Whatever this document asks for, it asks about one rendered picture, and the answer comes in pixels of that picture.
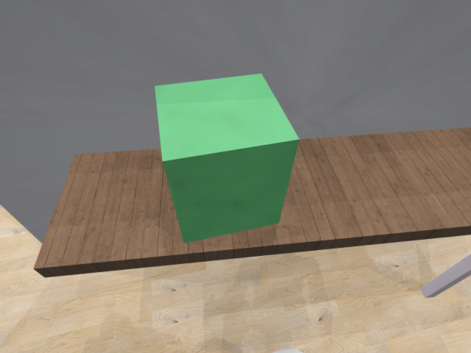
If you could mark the table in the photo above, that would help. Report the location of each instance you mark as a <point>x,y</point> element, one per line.
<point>115,211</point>

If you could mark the carton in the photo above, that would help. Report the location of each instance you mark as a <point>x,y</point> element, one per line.
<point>228,150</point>

